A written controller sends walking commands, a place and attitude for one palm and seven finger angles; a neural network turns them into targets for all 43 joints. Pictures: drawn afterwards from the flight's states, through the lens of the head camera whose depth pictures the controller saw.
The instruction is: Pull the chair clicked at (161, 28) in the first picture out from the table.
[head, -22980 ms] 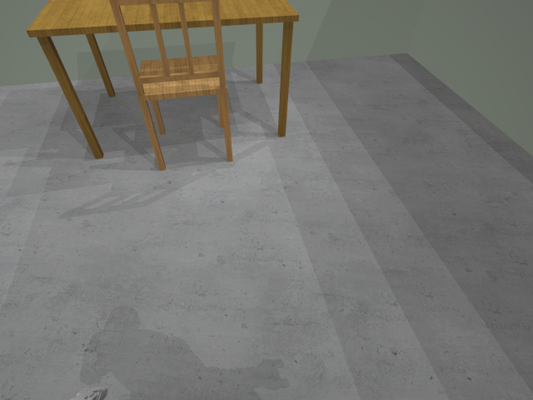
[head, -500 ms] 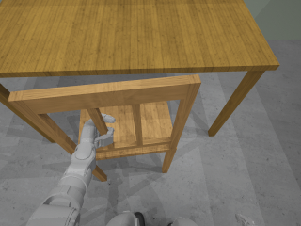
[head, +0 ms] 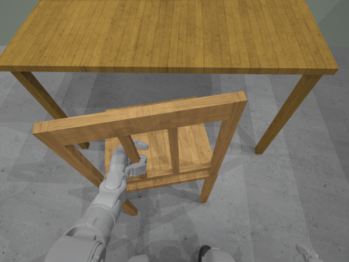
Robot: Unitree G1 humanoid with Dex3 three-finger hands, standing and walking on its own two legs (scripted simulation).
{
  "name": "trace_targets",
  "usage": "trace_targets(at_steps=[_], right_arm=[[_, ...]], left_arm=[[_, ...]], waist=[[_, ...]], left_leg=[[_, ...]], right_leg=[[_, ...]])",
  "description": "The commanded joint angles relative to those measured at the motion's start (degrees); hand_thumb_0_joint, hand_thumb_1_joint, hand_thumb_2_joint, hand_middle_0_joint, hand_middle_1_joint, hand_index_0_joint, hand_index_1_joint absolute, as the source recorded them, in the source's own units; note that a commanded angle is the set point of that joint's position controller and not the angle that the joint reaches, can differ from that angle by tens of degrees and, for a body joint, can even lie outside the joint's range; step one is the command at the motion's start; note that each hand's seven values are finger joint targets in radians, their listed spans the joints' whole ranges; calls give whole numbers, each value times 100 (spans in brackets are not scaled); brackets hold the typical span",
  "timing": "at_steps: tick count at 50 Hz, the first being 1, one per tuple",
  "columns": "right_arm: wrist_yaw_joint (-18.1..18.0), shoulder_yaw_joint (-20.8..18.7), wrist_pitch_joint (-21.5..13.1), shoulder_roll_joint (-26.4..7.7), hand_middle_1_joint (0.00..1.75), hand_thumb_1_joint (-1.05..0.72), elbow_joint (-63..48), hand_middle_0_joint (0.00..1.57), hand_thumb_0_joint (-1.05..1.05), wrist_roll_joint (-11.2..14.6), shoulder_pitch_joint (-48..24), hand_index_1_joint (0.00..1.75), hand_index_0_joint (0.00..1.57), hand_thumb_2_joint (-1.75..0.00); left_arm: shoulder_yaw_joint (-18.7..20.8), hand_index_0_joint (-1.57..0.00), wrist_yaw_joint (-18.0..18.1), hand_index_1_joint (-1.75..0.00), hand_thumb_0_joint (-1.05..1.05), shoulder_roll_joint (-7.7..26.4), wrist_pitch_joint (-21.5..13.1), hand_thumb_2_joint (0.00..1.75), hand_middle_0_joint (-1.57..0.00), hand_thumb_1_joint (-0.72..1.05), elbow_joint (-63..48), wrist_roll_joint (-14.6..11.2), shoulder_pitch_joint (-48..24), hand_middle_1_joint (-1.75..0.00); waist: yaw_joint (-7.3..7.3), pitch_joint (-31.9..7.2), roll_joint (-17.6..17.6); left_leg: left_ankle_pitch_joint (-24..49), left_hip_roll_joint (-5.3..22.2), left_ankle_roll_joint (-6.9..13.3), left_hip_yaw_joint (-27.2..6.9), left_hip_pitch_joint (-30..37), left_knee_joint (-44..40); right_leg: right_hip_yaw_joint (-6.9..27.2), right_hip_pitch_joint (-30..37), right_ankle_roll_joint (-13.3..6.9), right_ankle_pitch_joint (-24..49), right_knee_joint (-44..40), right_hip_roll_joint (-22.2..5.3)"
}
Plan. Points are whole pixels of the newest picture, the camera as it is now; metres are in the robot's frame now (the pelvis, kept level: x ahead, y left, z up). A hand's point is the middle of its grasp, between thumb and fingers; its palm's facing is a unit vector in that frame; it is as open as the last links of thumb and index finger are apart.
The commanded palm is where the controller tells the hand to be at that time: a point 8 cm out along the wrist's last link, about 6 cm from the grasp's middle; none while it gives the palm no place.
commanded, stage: step backward, pulling the chair out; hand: left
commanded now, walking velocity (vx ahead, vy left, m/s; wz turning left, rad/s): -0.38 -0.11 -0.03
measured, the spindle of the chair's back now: (135, 158) +0.37 +0.11 -0.07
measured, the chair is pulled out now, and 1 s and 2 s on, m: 0.18 0.31 0.41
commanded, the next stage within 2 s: none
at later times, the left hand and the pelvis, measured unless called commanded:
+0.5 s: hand (128, 191) +0.28 +0.12 -0.07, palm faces -0.13 -0.98 -0.15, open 5.5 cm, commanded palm +0.27 +0.18 -0.07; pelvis -0.07 +0.05 -0.02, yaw -3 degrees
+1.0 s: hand (122, 218) +0.22 +0.13 -0.07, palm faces -0.12 -0.98 -0.14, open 5.4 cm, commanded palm +0.20 +0.18 -0.07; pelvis -0.14 +0.06 -0.01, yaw -3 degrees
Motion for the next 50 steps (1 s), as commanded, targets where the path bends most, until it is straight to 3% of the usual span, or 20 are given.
trace_targets(at_steps=[1, 3, 6, 8, 10, 14, 18, 21, 24, 29, 32, 33, 35, 37, 39, 40, 42, 45, 48, 50], right_arm=[[-145, -37, -101, -165, 30, -90, -540, 20, 0, -21, 294, 30, 20, -90], [-185, -91, -11, -150, 30, -90, -637, 20, 0, -51, 390, 30, 20, -90], [-123, -261, 134, -271, 30, -90, -915, 20, 0, -72, 521, 30, 20, -90], [-50, -213, 173, -138, 30, -90, -1049, 20, 0, -171, 391, 30, 20, -90], [58, -214, 227, -136, 30, -90, -1139, 20, 0, -239, 235, 30, 20, -90], [169, -118, 205, -39, 30, -90, -1207, 20, 0, -299, 93, 30, 20, -90], [131, -111, 115, 9, 30, -90, -829, 20, 0, -327, 315, 30, 20, -90], [11, -219, 101, 32, 30, -90, -564, 20, 0, -253, 618, 30, 20, -90], [-40, -163, 20, 167, 30, -90, -440, 20, 0, -217, 498, 30, 20, -90], [-28, -75, -76, 64, 30, -90, -571, 20, 0, -195, 349, 30, 20, -90], [32, -167, 3, -126, 30, -90, -945, 20, 0, -256, 2, 30, 20, -90], [67, -157, 18, -39, 30, -90, -982, 20, 0, -271, -80, 30, 20, -90], [129, -275, 12, -75, 30, -90, -862, 20, 0, -199, 318, 30, 20, -90], [111, -320, -41, -76, 30, -90, -746, 20, 0, -205, 652, 30, 20, -90], [58, -253, -86, 21, 30, -90, -545, 20, 0, -262, 641, 30, 20, -90], [14, -285, -67, -12, 30, -90, -471, 20, 0, -225, 653, 30, 20, -90], [-30, -240, -24, 16, 30, -90, -508, 20, 0, -208, 499, 30, 20, -90], [-51, -130, 0, 60, 30, -90, -640, 20, 0, -189, 285, 30, 20, -90], [-28, -132, 49, -82, 30, -90, -812, 20, 0, -242, 178, 30, 20, -90], [21, -121, 66, -23, 30, -90, -854, 20, 0, -261, 83, 30, 20, -90]], left_arm=[[-36, -50, 7, -145, 0, 1054, -28, 90, -50, 90, -1061, 198, -1276, -145], [-282, -50, -31, -145, 0, 776, -20, 90, -50, 90, -1392, 195, -1393, -145], [-558, -50, -141, -145, 0, 425, -88, 90, -50, 90, -1710, 252, -1310, -145], [-612, -50, -183, -145, 0, 396, -210, 90, -50, 90, -2103, 389, -1532, -145], [-489, -50, -208, -145, 0, 483, -297, 90, -50, 90, -2308, 480, -1353, -145], [-407, -50, -204, -145, 0, 472, -381, 90, -50, 90, -2329, 525, -1174, -145], [-268, -50, -98, -145, 0, 638, -460, 90, -50, 90, -1801, 594, -1532, -145], [-77, -50, -48, -145, 0, 951, -503, 90, -50, 90, -1402, 564, -1569, -145], [3, -50, -66, -145, 0, 1059, -529, 90, -50, 90, -955, 553, -1468, -145], [-36, -50, 1, -145, 0, 872, -535, 90, -50, 90, -1042, 499, -1169, -145], [-86, -50, -15, -145, 0, 754, -571, 90, -50, 90, -1599, 489, -933, -145], [-131, -50, -30, -145, 0, 724, -561, 90, -50, 90, -1778, 501, -1043, -145], [-93, -50, -48, -145, 0, 694, -541, 90, -50, 90, -1864, 487, -1185, -145], [-202, -50, -64, -145, 0, 736, -561, 90, -50, 90, -1707, 543, -1454, -145], [-344, -50, -96, -145, 0, 823, -671, 90, -50, 90, -1552, 637, -1798, -145], [-58, -50, -32, -145, 0, 1141, -685, 90, -50, 90, -1475, 588, -1733, -145], [3, -50, -14, -145, 0, 1181, -623, 90, -50, 90, -1223, 526, -1401, -145], [-57, -50, 20, -145, 0, 1070, -615, 90, -50, 90, -1348, 482, -1337, -145], [-201, -50, 12, -145, 0, 790, -637, 90, -50, 90, -1553, 463, -1154, -145], [-216, -50, -15, -145, 0, 776, -625, 90, -50, 90, -1730, 488, -1244, -145]], waist=[[211, -2424, -1151], [86, -2651, -1113], [0, -2781, -424], [-87, -2824, 297], [5, -2602, 848], [60, -1998, 983], [13, -1533, 702], [-93, -2026, -507], [28, -2044, -1204], [47, -2019, -743], [208, -1616, 1625], [259, -1465, 1604], [116, -1811, 626], [-92, -1969, -436], [-138, -1920, -330], [-100, -2314, -714], [9, -2450, -645], [71, -2271, -627], [104, -2043, 733], [140, -1927, 984]], left_leg=[[633, 309, -60, 236, -126, -1331], [2133, 586, -22, 399, 565, -2079], [4313, 1067, 118, 498, 1586, -1796], [5256, 1009, 17, 661, 1654, -1446], [5112, 1187, 76, 442, 1367, -1521], [4884, 1528, 284, 267, 934, -1624], [4031, 1504, 216, 344, 458, -1391], [2486, 881, -116, 672, 431, -755], [-187, 305, -100, 751, 261, -218], [333, 405, 146, 478, 555, -1598], [1465, 1610, 777, -634, -844, -2530], [2323, 1812, 874, -709, -979, -2309], [3770, 1588, 609, -335, 211, -1316], [3476, 1006, 142, 178, 581, -858], [1868, 627, -86, 509, 522, -625], [1439, 505, -110, 563, 485, -496], [786, 465, -67, 459, 392, -471], [845, 514, 62, 428, 559, -1033], [2401, 1322, 510, -327, 200, -2061], [2815, 1606, 663, -450, -122, -2030]], right_leg=[[1084, 2875, -373, 3964, -28, -1359], [764, 2657, -156, 3881, 338, -1050], [303, 1871, 149, 3085, 438, -301], [186, 1847, 89, 3712, 642, -339], [95, 1576, 49, 2368, 824, -141], [-10, 1364, 29, 661, 964, 100], [137, 1525, -20, 1435, 645, -34], [613, 1601, -302, 2941, 344, -703], [998, 1222, -416, 1384, -653, -1212], [458, 851, 13, -758, -653, -705], [47, 1452, 185, -791, 1636, 195], [119, 1614, 121, -741, 1768, 139], [345, 1660, 22, 451, 668, 97], [595, 1727, -128, 2349, -149, -274], [912, 1510, -361, 2815, -297, -790], [1001, 1832, -415, 3144, -300, -931], [1051, 1879, -426, 2956, -330, -1091], [822, 1369, -167, 1032, -523, -904], [239, 1317, 176, -33, 589, 86], [224, 1524, 134, -259, 889, 180]])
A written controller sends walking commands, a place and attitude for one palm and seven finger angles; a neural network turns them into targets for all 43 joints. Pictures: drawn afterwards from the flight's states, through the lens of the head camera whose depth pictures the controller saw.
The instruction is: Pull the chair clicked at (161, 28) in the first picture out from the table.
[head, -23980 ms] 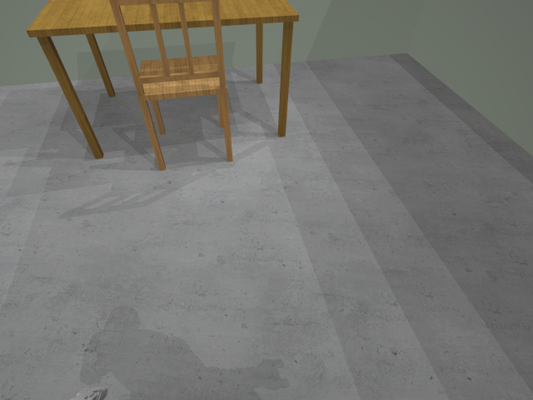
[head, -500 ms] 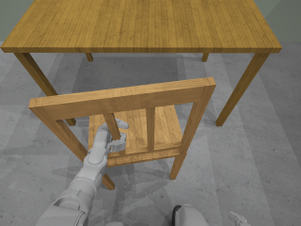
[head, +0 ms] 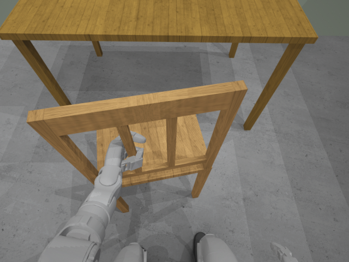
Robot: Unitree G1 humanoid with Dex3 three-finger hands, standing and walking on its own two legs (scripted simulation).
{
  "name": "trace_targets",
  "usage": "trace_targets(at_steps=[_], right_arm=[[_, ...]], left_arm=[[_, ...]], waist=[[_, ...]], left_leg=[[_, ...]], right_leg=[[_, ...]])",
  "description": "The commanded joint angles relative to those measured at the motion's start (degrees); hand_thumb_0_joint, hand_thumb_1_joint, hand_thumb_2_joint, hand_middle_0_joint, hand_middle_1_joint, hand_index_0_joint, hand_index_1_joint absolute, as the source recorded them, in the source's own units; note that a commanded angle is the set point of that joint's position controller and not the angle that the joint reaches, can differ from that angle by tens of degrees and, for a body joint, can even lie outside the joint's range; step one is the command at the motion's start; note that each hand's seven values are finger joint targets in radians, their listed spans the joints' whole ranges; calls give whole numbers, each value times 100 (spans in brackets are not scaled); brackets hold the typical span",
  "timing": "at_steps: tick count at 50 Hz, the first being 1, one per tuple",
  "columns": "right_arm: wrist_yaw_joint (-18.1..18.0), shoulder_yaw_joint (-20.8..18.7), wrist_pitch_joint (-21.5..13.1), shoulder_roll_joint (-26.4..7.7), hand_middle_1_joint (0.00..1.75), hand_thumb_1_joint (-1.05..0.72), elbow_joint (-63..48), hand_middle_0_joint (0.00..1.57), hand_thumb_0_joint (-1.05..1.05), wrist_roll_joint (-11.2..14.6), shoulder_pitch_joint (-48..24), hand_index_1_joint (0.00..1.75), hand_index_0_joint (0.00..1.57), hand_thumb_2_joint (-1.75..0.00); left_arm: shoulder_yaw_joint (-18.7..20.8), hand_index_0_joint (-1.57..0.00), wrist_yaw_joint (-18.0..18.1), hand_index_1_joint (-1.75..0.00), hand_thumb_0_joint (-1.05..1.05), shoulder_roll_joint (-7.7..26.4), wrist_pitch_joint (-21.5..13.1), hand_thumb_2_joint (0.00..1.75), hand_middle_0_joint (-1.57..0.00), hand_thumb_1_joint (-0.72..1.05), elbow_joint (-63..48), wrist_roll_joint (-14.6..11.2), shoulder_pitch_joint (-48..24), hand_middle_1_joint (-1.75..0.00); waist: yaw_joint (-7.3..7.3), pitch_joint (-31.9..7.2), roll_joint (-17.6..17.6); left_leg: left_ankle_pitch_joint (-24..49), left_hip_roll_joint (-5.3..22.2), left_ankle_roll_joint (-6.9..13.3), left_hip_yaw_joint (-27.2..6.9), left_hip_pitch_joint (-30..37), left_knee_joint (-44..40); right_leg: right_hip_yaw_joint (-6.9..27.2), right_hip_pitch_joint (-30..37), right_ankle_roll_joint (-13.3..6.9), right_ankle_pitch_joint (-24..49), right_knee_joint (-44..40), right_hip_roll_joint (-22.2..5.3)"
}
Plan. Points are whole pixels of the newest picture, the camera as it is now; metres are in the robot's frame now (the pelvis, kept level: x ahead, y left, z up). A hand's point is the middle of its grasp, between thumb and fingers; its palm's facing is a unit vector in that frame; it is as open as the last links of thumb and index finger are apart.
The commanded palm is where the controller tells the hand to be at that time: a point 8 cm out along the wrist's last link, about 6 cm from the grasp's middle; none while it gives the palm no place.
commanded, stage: step backward, pulling the chair out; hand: left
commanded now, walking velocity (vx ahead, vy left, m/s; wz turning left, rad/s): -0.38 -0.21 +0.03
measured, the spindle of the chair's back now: (131, 150) +0.38 +0.11 -0.06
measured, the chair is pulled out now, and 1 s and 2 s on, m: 0.31 0.41 0.57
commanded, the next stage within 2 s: stop walking, hand still on the chair in 1.30 s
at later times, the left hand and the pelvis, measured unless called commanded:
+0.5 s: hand (132, 180) +0.30 +0.10 -0.06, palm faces -0.02 -0.99 -0.12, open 5.4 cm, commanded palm +0.29 +0.15 -0.06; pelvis -0.05 -0.01 +0.01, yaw +3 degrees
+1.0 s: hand (133, 198) +0.26 +0.10 -0.06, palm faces +0.02 -0.99 -0.16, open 5.4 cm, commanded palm +0.23 +0.15 -0.06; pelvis -0.11 -0.03 +0.00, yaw +2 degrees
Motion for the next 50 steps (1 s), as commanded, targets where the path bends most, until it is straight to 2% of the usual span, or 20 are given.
trace_targets(at_steps=[1, 5, 8, 10, 12, 15, 18, 20, 22, 24, 26, 30, 32, 34, 35, 37, 41, 44, 46, 50], right_arm=[[-18, -219, -133, -805, 30, -90, -606, 20, 0, -20, 103, 30, 20, -90], [-20, -281, -216, -735, 30, -90, -514, 20, 0, -8, 239, 30, 20, -90], [-30, -248, -260, -624, 30, -90, -480, 20, 0, 60, 232, 30, 20, -90], [-21, -261, -298, -609, 30, -90, -297, 20, 0, 50, 250, 30, 20, -90], [-32, -193, -323, -591, 30, -90, -196, 20, 0, 6, 172, 30, 20, -90], [-46, -44, -473, -577, 30, -90, -186, 20, 0, 23, 148, 30, 20, -90], [-121, -46, -539, -748, 30, -90, -84, 20, 0, 74, 456, 30, 20, -90], [-142, -203, -485, -1055, 30, -90, -276, 20, 0, 57, 388, 30, 20, -90], [-53, -112, -453, -776, 30, -90, -345, 20, 0, -156, 241, 30, 20, -90], [89, -224, -389, -791, 30, -90, -173, 20, 0, -137, 363, 30, 20, -90], [133, -277, -376, -839, 30, -90, -174, 20, 0, -73, 553, 30, 20, -90], [178, -246, -380, -819, 30, -90, 24, 20, 0, -79, 745, 30, 20, -90], [175, -217, -309, -778, 30, -90, 0, 20, 0, -23, 764, 30, 20, -90], [24, -270, -295, -791, 30, -90, -40, 20, 0, 76, 512, 30, 20, -90], [3, -309, -302, -777, 30, -90, -135, 20, 0, 111, 308, 30, 20, -90], [-9, -176, -281, -745, 30, -90, -207, 20, 0, 125, 127, 30, 20, -90], [-75, -109, -220, -782, 30, -90, -266, 20, 0, 128, 89, 30, 20, -90], [-52, -253, -143, -1001, 30, -90, -570, 20, 0, 104, 84, 30, 20, -90], [1, -289, -88, -978, 30, -90, -652, 20, 0, 125, 224, 30, 20, -90], [57, -271, -111, -896, 30, -90, -704, 20, 0, 32, 145, 30, 20, -90]], left_arm=[[32, -50, -32, -145, 0, 635, -446, 90, -50, 90, -1369, 216, -1292, -145], [-10, -50, -66, -145, 0, 671, -504, 90, -50, 90, -1397, 273, -1566, -145], [62, -50, 2, -145, 0, 895, -492, 90, -50, 90, -1197, 245, -1587, -145], [240, -50, 91, -145, 0, 1182, -449, 90, -50, 90, -787, 279, -1601, -145], [299, -50, 105, -145, 0, 1132, -317, 90, -50, 90, -503, 285, -1512, -145], [345, -50, 69, -145, 0, 943, -339, 90, -50, 90, -422, 219, -1499, -145], [176, -50, 32, -145, 0, 736, -371, 90, -50, 90, -264, 124, -1456, -145], [-21, -50, -25, -145, 0, 446, -395, 90, -50, 90, -506, 107, -1622, -145], [-125, -50, -90, -145, 0, 439, -422, 90, -50, 90, -1065, 127, -2173, -145], [-80, -50, -97, -145, 0, 305, -414, 90, -50, 90, -1029, 132, -2161, -145], [-69, -50, -111, -145, 0, 333, -382, 90, -50, 90, -904, 111, -2169, -145], [69, -50, -116, -145, 0, 649, -566, 90, -50, 90, -653, 311, -2164, -145], [215, -50, -132, -145, 0, 890, -620, 90, -50, 90, -518, 371, -1946, -145], [503, -50, -70, -145, 0, 1175, -471, 90, -50, 90, -179, 262, -1831, -145], [594, -50, -66, -145, 0, 1231, -358, 90, -50, 90, -229, 211, -1741, -145], [704, -50, -27, -145, 0, 1288, -267, 90, -50, 90, -402, 180, -1473, -145], [666, -50, 86, -145, 0, 1348, -210, 90, -50, 90, -807, 76, -1145, -145], [408, -50, 42, -145, 0, 999, -176, 90, -50, 90, -1335, 6, -1155, -145], [287, -50, -46, -145, 0, 887, -205, 90, -50, 90, -1426, 32, -1141, -145], [200, -50, -67, -145, 0, 825, -239, 90, -50, 90, -1735, 143, -1157, -145]], waist=[[225, -2304, 1100], [118, -2532, 564], [196, -2188, -270], [259, -2319, -1135], [342, -2346, -1154], [363, -2432, -1121], [251, -2237, -635], [324, -2042, 1074], [156, -2027, 1977], [182, -1998, 1414], [178, -2259, 891], [107, -2598, 1176], [111, -2878, 455], [234, -2901, -1123], [308, -2846, -1412], [363, -2745, -622], [263, -2808, -379], [293, -2727, -6], [250, -2445, 2], [250, -2739, 1431]], left_leg=[[1641, 1219, 899, -926, -58, -1162], [1338, 882, 616, -408, 203, -571], [-1153, 128, 333, 105, -52, 134], [-1290, -387, 214, 248, 648, 1680], [-1426, -370, 223, -72, 419, 2327], [-1340, -300, 216, -11, 564, 1186], [-335, -17, 335, 88, 998, -1319], [1385, 1365, 995, -1374, 526, -1601], [4001, 1872, 1343, -1659, 1191, -1446], [5869, 1744, 1250, -1243, 2367, -731], [6268, 1439, 940, -886, 3388, -226], [6025, 1141, 542, -647, 3168, 425], [3995, 722, 244, -158, 1430, 1034], [-1089, -38, -3, -263, -138, 1639], [-1651, 24, 44, -515, -349, 1816], [-1468, 36, 96, -536, -262, 1244], [397, 25, 120, -159, 588, -436], [3308, 989, 630, -939, 1044, -674], [3070, 1080, 733, -787, 1026, -695], [3498, 1209, 765, -708, 1110, -736]], right_leg=[[26, 1645, -74, -516, 583, 102], [274, 1744, -132, 446, 65, -134], [1061, 788, -381, -1557, -973, -822], [1585, 146, -569, -2777, -2267, -1465], [1509, 370, -755, -2167, -2186, -1595], [789, 906, -604, -741, -1531, -1238], [525, 1024, -244, -436, -767, -886], [96, 841, -23, -281, 889, -41], [312, 47, -93, -1640, 2408, -34], [478, -515, -195, -1744, 2352, 31], [133, -409, -233, -1450, 895, 62], [-90, 1087, -347, 394, -1396, 206], [527, 2946, -634, 3995, -1034, -507], [1270, 3633, -1230, 6342, -465, -1685], [1233, 3482, -1217, 6102, -432, -1909], [1054, 3156, -1065, 5218, -393, -1848], [665, 2846, -627, 4245, -79, -1381], [366, 2069, -189, 2309, 95, -529], [317, 1865, -116, 1368, -96, -230], [105, 1758, -162, 259, 429, -70]])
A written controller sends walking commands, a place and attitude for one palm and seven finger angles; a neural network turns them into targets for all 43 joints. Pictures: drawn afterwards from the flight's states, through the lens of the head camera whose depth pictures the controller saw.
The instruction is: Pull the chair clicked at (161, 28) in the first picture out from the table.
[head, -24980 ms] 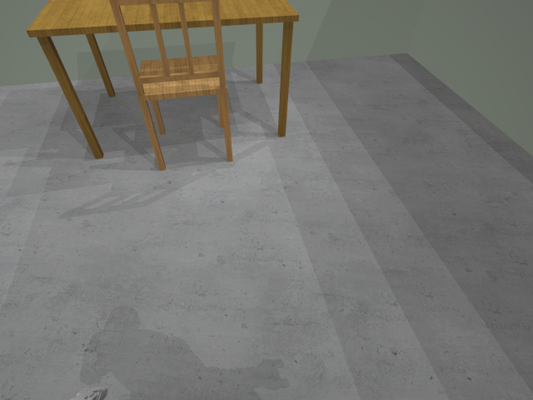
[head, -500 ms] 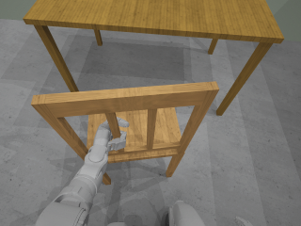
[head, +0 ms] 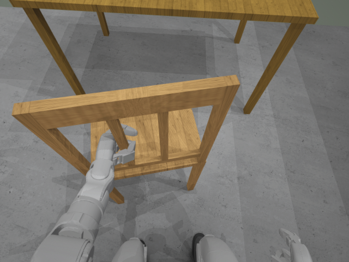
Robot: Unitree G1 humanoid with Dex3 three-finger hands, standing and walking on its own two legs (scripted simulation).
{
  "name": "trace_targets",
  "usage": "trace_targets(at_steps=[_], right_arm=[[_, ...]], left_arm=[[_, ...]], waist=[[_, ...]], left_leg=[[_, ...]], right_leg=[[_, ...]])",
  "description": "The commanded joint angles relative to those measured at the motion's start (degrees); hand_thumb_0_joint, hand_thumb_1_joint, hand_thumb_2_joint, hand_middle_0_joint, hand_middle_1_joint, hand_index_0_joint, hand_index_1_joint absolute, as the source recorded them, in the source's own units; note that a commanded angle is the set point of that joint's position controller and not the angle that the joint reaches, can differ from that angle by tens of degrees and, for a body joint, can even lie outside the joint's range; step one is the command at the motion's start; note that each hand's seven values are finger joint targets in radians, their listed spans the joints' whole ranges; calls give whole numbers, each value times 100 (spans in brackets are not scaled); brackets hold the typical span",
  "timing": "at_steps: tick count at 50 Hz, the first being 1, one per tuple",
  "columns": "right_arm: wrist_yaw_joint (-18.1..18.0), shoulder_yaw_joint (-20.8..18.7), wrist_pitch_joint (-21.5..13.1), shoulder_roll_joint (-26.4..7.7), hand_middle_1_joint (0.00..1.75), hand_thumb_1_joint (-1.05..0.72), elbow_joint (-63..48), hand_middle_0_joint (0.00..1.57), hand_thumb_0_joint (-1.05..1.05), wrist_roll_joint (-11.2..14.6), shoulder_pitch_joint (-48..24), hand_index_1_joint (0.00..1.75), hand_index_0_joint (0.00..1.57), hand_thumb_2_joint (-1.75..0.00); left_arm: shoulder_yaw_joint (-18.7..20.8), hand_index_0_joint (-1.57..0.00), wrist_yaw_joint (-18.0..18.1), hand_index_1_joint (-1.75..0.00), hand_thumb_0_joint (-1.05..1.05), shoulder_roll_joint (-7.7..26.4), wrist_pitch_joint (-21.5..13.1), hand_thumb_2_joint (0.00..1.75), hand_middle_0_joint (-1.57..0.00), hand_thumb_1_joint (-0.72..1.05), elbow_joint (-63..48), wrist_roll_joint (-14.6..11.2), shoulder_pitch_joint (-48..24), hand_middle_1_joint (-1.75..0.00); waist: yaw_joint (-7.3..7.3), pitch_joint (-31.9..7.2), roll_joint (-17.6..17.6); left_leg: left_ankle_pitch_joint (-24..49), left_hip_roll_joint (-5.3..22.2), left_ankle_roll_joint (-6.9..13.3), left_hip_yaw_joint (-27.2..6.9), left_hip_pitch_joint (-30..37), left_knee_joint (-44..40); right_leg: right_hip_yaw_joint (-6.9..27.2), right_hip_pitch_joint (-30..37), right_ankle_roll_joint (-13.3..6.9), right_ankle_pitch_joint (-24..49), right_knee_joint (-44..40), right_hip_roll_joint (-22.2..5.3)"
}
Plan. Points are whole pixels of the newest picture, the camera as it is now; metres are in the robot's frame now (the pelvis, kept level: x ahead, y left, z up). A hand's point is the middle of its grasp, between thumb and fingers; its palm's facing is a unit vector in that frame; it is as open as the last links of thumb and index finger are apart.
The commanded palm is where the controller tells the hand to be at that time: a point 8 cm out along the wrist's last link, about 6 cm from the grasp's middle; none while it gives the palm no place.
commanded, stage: step backward, pulling the chair out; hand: left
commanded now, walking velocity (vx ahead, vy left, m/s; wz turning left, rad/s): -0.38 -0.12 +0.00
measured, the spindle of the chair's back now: (123, 144) +0.39 +0.14 -0.06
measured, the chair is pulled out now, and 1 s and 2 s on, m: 0.41 0.57 0.57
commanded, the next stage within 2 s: stop walking, hand still on the chair in 0.30 s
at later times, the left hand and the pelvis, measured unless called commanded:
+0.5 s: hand (119, 188) +0.27 +0.14 -0.06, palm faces +0.02 -0.99 -0.13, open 5.4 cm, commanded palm +0.25 +0.19 -0.05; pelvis -0.07 +0.01 +0.00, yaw +1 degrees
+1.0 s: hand (117, 213) +0.22 +0.13 -0.06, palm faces +0.11 -0.98 -0.14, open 5.5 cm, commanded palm +0.19 +0.18 -0.05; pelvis -0.08 -0.02 +0.01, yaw +1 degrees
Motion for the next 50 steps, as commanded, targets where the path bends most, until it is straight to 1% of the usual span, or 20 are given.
trace_targets(at_steps=[1, 3, 5, 8, 10, 12, 15, 18, 21, 22, 23, 26, 28, 30, 31, 32, 36, 38, 42, 50], right_arm=[[49, -173, -144, -626, 30, -90, -456, 20, 0, -35, 402, 30, 20, -90], [73, -144, -168, -562, 30, -90, -468, 20, 0, -38, 358, 30, 20, -90], [31, -151, -212, -535, 30, -90, -425, 20, 0, -10, 347, 30, 20, -90], [-40, -154, -245, -455, 30, -90, -230, 20, 0, 70, 466, 30, 20, -90], [-67, -93, -262, -461, 30, -90, -128, 20, 0, -18, 284, 30, 20, -90], [-34, 52, -303, -427, 30, -90, 2, 20, 0, 0, 356, 30, 20, -90], [-106, 90, -479, -450, 30, -90, 109, 20, 0, 50, 506, 30, 20, -90], [-190, 79, -549, -531, 30, -90, 262, 20, 0, 46, 853, 30, 20, -90], [-143, -109, -499, -755, 30, -90, -232, 20, 0, 28, 758, 30, 20, -90], [-142, 22, -502, -479, 30, -90, -163, 20, 0, -164, 462, 30, 20, -90], [-90, 6, -501, -454, 30, -90, -116, 20, 0, -175, 461, 30, 20, -90], [110, -112, -383, -624, 30, -90, -208, 20, 0, 35, 785, 30, 20, -90], [125, -110, -419, -683, 30, -90, -318, 20, 0, 66, 803, 30, 20, -90], [105, -84, -485, -593, 30, -90, -320, 20, 0, 70, 721, 30, 20, -90], [75, -97, -482, -671, 30, -90, -257, 20, 0, 57, 716, 30, 20, -90], [54, -125, -410, -695, 30, -90, -228, 20, 0, 96, 743, 30, 20, -90], [-43, -6, -373, -587, 30, -90, -272, 20, 0, 43, 466, 30, 20, -90], [-18, 41, -355, -528, 30, -90, -305, 20, 0, 29, 434, 30, 20, -90], [-57, 2, -362, -516, 30, -90, -296, 20, 0, 60, 458, 30, 20, -90], [-90, -4, -337, -454, 30, -90, -302, 20, 0, 70, 307, 30, 20, -90]], left_arm=[[87, -50, -64, -145, 0, 656, -513, 90, -50, 90, -1332, 180, -1047, -145], [35, -50, -69, -145, 0, 611, -533, 90, -50, 90, -1332, 191, -1185, -145], [93, -50, -48, -145, 0, 738, -577, 90, -50, 90, -1202, 190, -1341, -145], [258, -50, 19, -145, 0, 1165, -490, 90, -50, 90, -572, 144, -1404, -145], [344, -50, 41, -145, 0, 1154, -368, 90, -50, 90, -138, 177, -1548, -145], [390, -50, 24, -145, 0, 1076, -313, 90, -50, 90, 7, 135, -1529, -145], [375, -50, -3, -145, 0, 866, -379, 90, -50, 90, 326, 90, -1468, -145], [168, -50, -85, -145, 0, 662, -398, 90, -50, 90, 561, 41, -1551, -145], [107, -50, -118, -145, 0, 547, -560, 90, -50, 90, -789, 1, -1724, -145], [-5, -50, -165, -145, 0, 445, -551, 90, -50, 90, -800, 46, -1772, -145], [106, -50, -172, -145, 0, 571, -520, 90, -50, 90, -948, 91, -1874, -145], [54, -50, -148, -145, 0, 539, -242, 90, -50, 90, -1185, 71, -1370, -145], [-17, -50, -171, -145, 0, 565, -203, 90, -50, 90, -1338, 155, -1162, -145], [-75, -50, -167, -145, 0, 546, -220, 90, -50, 90, -1351, 209, -1163, -145], [-54, -50, -160, -145, 0, 672, -150, 90, -50, 90, -1264, 186, -960, -145], [205, -50, -95, -145, 0, 872, -62, 90, -50, 90, -1206, 85, -854, -145], [103, -50, -48, -145, 0, 762, -24, 90, -50, 90, -1301, 59, -750, -145], [195, -50, -17, -145, 0, 770, -7, 90, -50, 90, -1142, 91, -604, -145], [277, -50, 33, -145, 0, 831, 10, 90, -50, 90, -1021, 75, -463, -145], [170, -50, 57, -145, 0, 645, 8, 90, -50, 90, -856, 75, -46, -145]], waist=[[113, -2962, 1595], [145, -2801, 1603], [148, -2676, 1043], [175, -2756, -1231], [323, -2605, -1046], [288, -2603, -990], [324, -2624, -1304], [184, -2367, -780], [304, -2389, 1390], [112, -2356, 2086], [169, -2264, 1805], [204, -2506, 401], [128, -2761, 471], [-13, -2561, 635], [-27, -2355, 813], [-1, -2647, 202], [100, -2505, 959], [181, -2407, 882], [165, -2433, 45], [155, -2209, -65]], left_leg=[[3321, 1225, 831, -622, 924, -536], [2576, 1208, 838, -561, 517, -463], [1345, 952, 672, -329, 60, -226], [-1540, -343, 164, 237, 254, 1722], [-1607, -327, 218, -276, -22, 2979], [-1414, -253, 223, -277, 170, 2549], [-1448, -331, 266, 33, 330, 1066], [-301, -117, 360, 337, 1039, -1283], [2646, 1605, 1174, -1055, 1320, -1517], [4062, 1676, 1379, -1256, 1654, -1306], [4852, 1625, 1425, -1142, 1864, -1055], [4925, 1089, 805, -385, 2559, 88], [4284, 799, 582, -230, 1871, 519], [2656, 487, 389, -104, 1226, 232], [2256, 450, 340, -172, 1038, -153], [1907, 475, 279, -176, 1071, -450], [1438, 550, 523, -171, 1255, -1118], [1053, 556, 583, -176, 1139, -1179], [665, 300, 456, 60, 1237, -1068], [448, 146, 407, 189, 1299, -1053]], right_leg=[[76, 1230, -169, 57, 478, -65], [81, 1283, -186, -185, 440, -86], [300, 1418, -208, 381, 160, -270], [1940, 337, -726, -900, -1689, -1698], [1957, 240, -857, -1828, -2000, -1893], [1361, 365, -878, -847, -1493, -1686], [1055, 874, -748, 54, -1155, -1439], [791, 520, -365, -403, -621, -1076], [30, 144, -31, -562, 1333, -49], [107, -308, -50, -1305, 1971, -79], [250, -321, -113, -1388, 2046, -52], [-162, 680, -262, -43, -415, 91], [35, 1969, -454, 1901, -935, -94], [348, 2206, -619, 2779, -737, -589], [435, 2119, -614, 2731, -623, -612], [591, 2225, -641, 2481, -359, -578], [309, 1810, -280, 1197, -400, -255], [232, 1840, -225, 700, -598, -214], [575, 1913, -294, 935, -876, -411], [885, 1633, -344, 959, -1147, -617]])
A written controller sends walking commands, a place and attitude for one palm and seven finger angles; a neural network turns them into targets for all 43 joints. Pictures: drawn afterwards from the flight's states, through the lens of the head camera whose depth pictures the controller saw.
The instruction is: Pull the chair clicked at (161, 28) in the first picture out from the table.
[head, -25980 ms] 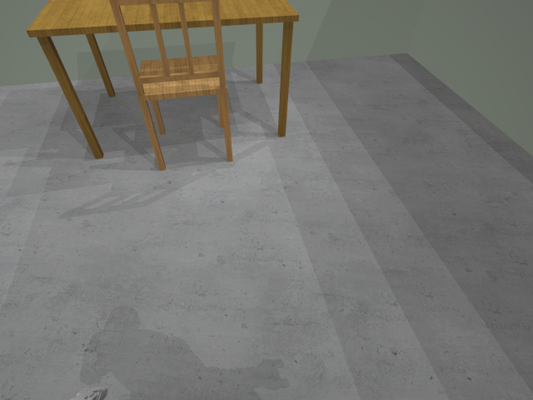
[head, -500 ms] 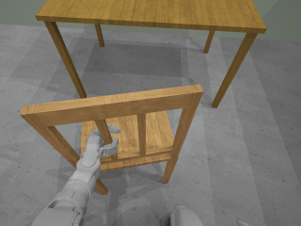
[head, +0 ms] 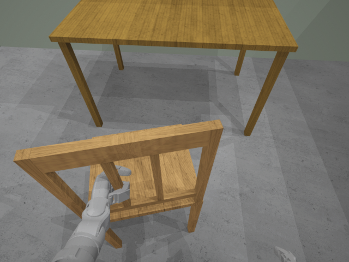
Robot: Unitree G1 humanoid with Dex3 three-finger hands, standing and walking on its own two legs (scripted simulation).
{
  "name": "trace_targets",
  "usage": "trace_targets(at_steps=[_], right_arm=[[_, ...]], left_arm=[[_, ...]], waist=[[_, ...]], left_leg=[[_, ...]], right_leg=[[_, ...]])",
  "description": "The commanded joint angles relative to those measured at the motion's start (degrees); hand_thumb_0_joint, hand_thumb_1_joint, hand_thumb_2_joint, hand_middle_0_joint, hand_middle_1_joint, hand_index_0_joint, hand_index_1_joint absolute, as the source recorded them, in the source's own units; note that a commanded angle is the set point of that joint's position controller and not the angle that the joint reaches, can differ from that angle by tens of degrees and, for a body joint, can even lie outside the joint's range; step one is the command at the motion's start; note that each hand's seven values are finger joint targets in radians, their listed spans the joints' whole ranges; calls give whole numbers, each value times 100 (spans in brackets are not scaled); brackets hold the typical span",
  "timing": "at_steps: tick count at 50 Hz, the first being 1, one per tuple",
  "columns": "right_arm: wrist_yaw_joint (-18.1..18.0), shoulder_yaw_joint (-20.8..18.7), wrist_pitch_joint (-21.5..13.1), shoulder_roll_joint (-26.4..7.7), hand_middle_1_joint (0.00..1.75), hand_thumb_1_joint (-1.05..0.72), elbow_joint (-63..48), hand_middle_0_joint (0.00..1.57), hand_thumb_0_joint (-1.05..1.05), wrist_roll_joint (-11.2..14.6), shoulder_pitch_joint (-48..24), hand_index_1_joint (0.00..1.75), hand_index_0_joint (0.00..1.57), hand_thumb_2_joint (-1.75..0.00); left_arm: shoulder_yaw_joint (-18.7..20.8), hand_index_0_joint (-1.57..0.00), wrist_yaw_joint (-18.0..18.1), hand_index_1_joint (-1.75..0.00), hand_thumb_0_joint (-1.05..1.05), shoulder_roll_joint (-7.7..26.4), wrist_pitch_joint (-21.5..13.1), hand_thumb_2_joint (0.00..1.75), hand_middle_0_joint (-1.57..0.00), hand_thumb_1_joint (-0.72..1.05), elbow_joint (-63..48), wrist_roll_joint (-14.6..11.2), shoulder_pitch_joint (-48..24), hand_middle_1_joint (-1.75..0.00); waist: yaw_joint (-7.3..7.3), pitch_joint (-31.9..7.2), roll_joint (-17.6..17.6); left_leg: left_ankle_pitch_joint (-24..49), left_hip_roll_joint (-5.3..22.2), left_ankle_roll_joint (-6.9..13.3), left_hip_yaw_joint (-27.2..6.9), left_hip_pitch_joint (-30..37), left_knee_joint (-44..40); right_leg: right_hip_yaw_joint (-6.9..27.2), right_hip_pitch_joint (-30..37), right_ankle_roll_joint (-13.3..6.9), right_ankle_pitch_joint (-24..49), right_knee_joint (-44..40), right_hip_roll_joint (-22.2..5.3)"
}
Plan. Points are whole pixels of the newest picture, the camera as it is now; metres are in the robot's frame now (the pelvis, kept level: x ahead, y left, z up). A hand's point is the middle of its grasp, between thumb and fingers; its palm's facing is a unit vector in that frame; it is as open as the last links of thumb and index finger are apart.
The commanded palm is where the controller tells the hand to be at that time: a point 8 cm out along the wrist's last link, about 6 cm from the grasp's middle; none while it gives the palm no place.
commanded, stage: stop walking, hand still on the chair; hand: left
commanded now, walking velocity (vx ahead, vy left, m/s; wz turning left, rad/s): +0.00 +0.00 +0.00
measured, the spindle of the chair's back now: (118, 185) +0.32 +0.17 -0.08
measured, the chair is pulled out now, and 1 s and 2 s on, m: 0.57 0.57 0.57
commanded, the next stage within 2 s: open the thumb and straighten the fingers in 0.66 s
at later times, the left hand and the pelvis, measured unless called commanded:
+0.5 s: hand (124, 192) +0.29 +0.15 -0.07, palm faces +0.02 -0.99 -0.14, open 5.4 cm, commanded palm +0.27 +0.20 -0.06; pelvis +0.00 +0.03 +0.00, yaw -1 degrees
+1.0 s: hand (120, 190) +0.30 +0.16 -0.06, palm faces +0.00 -0.99 -0.12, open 7.8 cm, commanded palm +0.27 +0.21 -0.05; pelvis +0.00 +0.03 -0.01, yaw +1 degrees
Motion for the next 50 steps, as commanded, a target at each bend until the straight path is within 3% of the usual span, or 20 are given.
trace_targets(at_steps=[1, 5, 6, 11, 15, 21, 24, 31, 35, 37, 38, 39, 40, 41, 42, 43, 45, 48, 49, 50], right_arm=[[-92, -207, -176, -628, 30, -90, -549, 20, 0, 26, -57, 30, 20, -90], [-96, -205, -140, -617, 30, -90, -630, 20, 0, 25, -137, 30, 20, -90], [-109, -209, -147, -635, 30, -90, -597, 20, 0, 33, -126, 30, 20, -90], [-120, -191, -115, -643, 30, -90, -619, 20, 0, 26, -143, 30, 20, -90], [-102, -173, -94, -612, 30, -90, -659, 20, 0, 0, -153, 30, 20, -90], [-113, -156, -93, -647, 30, -90, -600, 20, 0, -1, -104, 30, 20, -90], [-105, -146, -91, -608, 30, -90, -606, 20, 0, -21, -97, 30, 20, -90], [-121, -154, -82, -629, 30, -90, -533, 20, 0, -5, -44, 30, 20, -90], [-106, -158, -73, -606, 30, -90, -575, 20, 0, -20, -72, 30, 20, -90], [-114, -158, -82, -611, 30, -90, -553, 20, 0, -15, -58, 30, 20, -90], [-106, -176, -104, -617, 30, -90, -661, 20, 0, -31, -126, 30, 20, -90], [103, -146, -162, -810, 30, -90, -518, 20, 0, 155, 44, 30, 20, -90], [204, -169, -235, -874, 30, -90, -562, 20, 0, 158, -4, 30, 20, -90], [248, -189, -253, -863, 30, -90, -605, 20, 0, 145, -6, 30, 20, -90], [287, -218, -325, -863, 30, -90, -650, 20, 0, 119, 11, 30, 20, -90], [332, -203, -403, -783, 30, -90, -736, 20, 0, 79, -2, 30, 20, -90], [399, -181, -495, -758, 30, -90, -772, 20, 0, 54, 31, 30, 20, -90], [473, -217, -581, -797, 30, -90, -849, 20, 0, 40, 98, 30, 20, -90], [485, -233, -605, -803, 30, -90, -886, 20, 0, 41, 120, 30, 20, -90], [460, -225, -584, -874, 30, -90, -816, 20, 0, 47, 164, 30, 20, -90]], left_arm=[[57, -50, 52, -145, 0, 1008, -231, 90, -50, 90, -1028, 252, -1307, -145], [10, -50, 56, -145, 0, 871, -231, 90, -50, 90, -1042, 272, -1182, -145], [-20, -50, 52, -145, 0, 902, -227, 90, -50, 90, -1063, 264, -1143, -145], [-86, -50, 52, -145, 0, 834, -208, 90, -50, 90, -1098, 267, -1057, -145], [-158, -50, 45, -145, 0, 692, -219, 90, -50, 90, -1099, 292, -1052, -145], [-247, -50, 39, -145, 0, 669, -227, 90, -50, 90, -1101, 295, -986, -145], [-268, -50, 34, -145, 0, 575, -251, 90, -50, 90, -1049, 313, -971, -145], [-371, -50, 10, -145, 0, 539, -291, 90, -50, 90, -990, 288, -950, -145], [-387, -50, 0, -145, 0, 454, -328, 90, -50, 90, -1006, 303, -940, -145], [-367, -50, 8, -145, 0, 493, -319, 90, -50, 90, -967, 299, -887, -145], [-33, -50, 52, -145, 0, 941, -413, 90, -50, 90, -1843, 322, -1290, -145], [-438, -50, -66, -145, 0, 162, -233, 84, -50, 78, -1005, -45, -634, -145], [-161, -50, -134, -145, 0, 475, -363, 78, -50, 66, -1388, -69, -781, -145], [-247, -50, -194, -145, 0, 439, -380, 73, -50, 54, -1493, -58, -591, -145], [130, -50, -172, -145, 0, 896, -499, 67, -50, 42, -2039, -61, -808, -145], [78, -50, -215, -145, 0, 834, -517, 61, -50, 30, -2248, 10, -516, -145], [-91, -50, -278, -145, 0, 753, -507, 49, -50, 5, -2568, 88, -678, -145], [-176, -50, -339, -145, 0, 669, -297, 32, -50, -31, -2709, 120, -295, -145], [-161, -47, -349, -138, 0, 636, -209, 26, -47, -43, -2784, 94, -240, -138], [25, -45, -338, -130, 0, 888, -118, 20, -45, -55, -2557, 87, -707, -130]], waist=[[10, -1429, -142], [28, -1544, -253], [12, -1479, -76], [30, -1441, 16], [52, -1437, -135], [40, -1341, 85], [60, -1390, -162], [33, -1283, -163], [48, -1410, -185], [54, -1321, -94], [87, -1441, -171], [-371, -1173, -1093], [-167, -1245, -1245], [-180, -1317, -1133], [-122, -1680, -568], [-33, -1873, -18], [-104, -1932, 357], [-103, -2037, 388], [-110, -2165, 327], [-248, -1997, 82]], left_leg=[[805, 239, 252, -245, -27, -349], [1230, 291, 241, -269, 2, -317], [1331, 309, 247, -305, 6, -375], [1428, 363, 266, -374, -5, -455], [1427, 370, 269, -378, -8, -441], [1486, 385, 292, -444, -96, -545], [1612, 395, 293, -458, -31, -502], [1479, 375, 297, -468, -94, -558], [1758, 388, 280, -440, 61, -473], [1663, 377, 290, -441, -12, -500], [1712, 370, 294, -444, 71, -452], [1417, 33, 265, -192, -837, -372], [1295, 7, 287, -143, -1102, -241], [1196, -5, 292, -118, -1194, -208], [1137, -104, 298, -97, -1109, -124], [1181, -165, 274, -54, -1075, -83], [1299, -199, 236, -40, -1078, 44], [1395, -199, 222, -89, -1165, 195], [1439, -202, 219, -94, -1176, 253], [1227, -220, 232, -101, -1386, 335]], right_leg=[[995, 876, -83, 953, -531, -807], [916, 1027, -106, 1542, -321, -802], [854, 986, -99, 1612, -305, -778], [770, 898, -90, 1479, -222, -690], [779, 874, -107, 1417, -199, -682], [675, 797, -83, 1303, -142, -617], [651, 793, -94, 1369, -100, -612], [647, 719, -82, 1257, -129, -613], [664, 715, -116, 1524, -43, -637], [658, 689, -97, 1433, -76, -624], [704, 815, -99, 1590, -82, -657], [22, 455, 15, 1209, 65, -417], [89, 412, -7, 1167, 188, -398], [93, 485, -28, 1143, 246, -422], [171, 491, -7, 1091, 277, -409], [168, 470, -29, 1035, 314, -399], [111, 266, -53, 1001, 375, -356], [44, 102, -64, 963, 491, -301], [15, 75, -56, 980, 550, -284], [17, -99, -29, 903, 588, -267]])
